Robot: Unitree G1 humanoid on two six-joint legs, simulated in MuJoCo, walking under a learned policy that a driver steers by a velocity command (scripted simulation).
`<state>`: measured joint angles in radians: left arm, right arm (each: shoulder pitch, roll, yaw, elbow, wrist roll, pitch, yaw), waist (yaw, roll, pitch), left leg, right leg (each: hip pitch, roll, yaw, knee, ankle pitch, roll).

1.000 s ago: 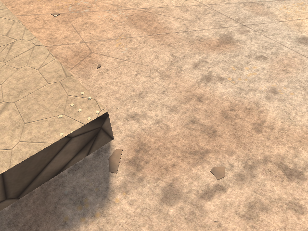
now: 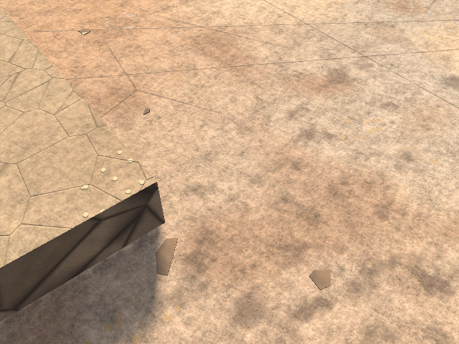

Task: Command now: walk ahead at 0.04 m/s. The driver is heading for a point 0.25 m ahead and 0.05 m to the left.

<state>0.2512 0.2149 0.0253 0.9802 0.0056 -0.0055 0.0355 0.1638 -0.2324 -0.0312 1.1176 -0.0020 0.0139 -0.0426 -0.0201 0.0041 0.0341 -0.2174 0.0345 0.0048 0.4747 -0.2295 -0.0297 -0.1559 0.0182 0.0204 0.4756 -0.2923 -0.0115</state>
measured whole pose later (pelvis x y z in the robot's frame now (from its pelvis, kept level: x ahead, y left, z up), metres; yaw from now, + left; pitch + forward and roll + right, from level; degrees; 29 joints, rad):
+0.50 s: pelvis +0.06 +0.03 +0.00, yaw +0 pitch +0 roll +1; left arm 0.17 0.22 0.03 1.03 -0.01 0.00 0.05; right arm 0.23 -0.19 -0.01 1.09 0.01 -0.03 -0.02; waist -0.01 -0.03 0.03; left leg -0.16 -0.04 0.05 0.47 -0.30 0.05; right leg -0.22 -0.05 0.03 0.50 -0.23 0.04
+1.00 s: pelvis +0.07 +0.02 +0.00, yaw +0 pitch -1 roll +0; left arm 0.16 0.21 0.04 1.13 0.00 0.01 0.05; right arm 0.25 -0.21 -0.02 1.08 0.00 0.00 -0.04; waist 0.00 0.00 0.04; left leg -0.12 0.00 0.04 0.44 -0.30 0.02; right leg -0.17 -0.01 0.01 0.46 -0.26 0.01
